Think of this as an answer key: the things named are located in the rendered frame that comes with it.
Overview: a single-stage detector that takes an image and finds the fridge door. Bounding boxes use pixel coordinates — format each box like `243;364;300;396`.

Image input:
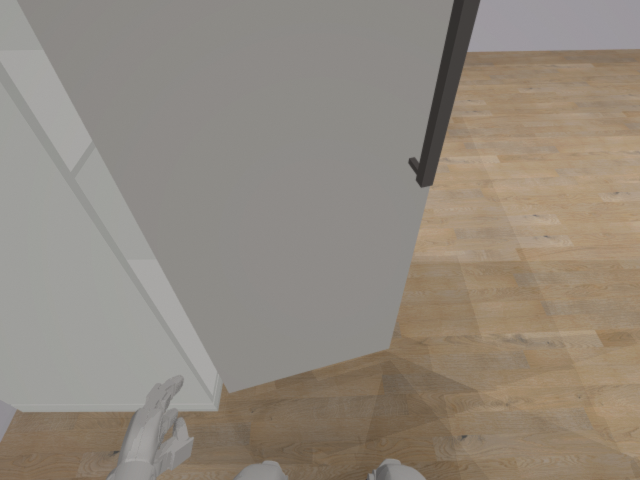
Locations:
17;0;454;393

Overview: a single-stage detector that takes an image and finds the robot right shin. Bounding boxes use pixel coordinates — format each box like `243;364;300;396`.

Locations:
376;459;401;470

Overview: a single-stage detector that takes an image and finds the robot shin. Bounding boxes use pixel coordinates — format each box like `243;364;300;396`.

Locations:
376;459;401;470
262;460;282;470

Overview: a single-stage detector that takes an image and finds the handle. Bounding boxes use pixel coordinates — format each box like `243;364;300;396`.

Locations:
408;0;480;188

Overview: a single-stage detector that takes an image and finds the robot left shin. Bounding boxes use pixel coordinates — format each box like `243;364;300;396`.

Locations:
262;460;282;470

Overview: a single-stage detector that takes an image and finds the robot left hand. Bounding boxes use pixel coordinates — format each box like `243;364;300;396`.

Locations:
117;375;194;477

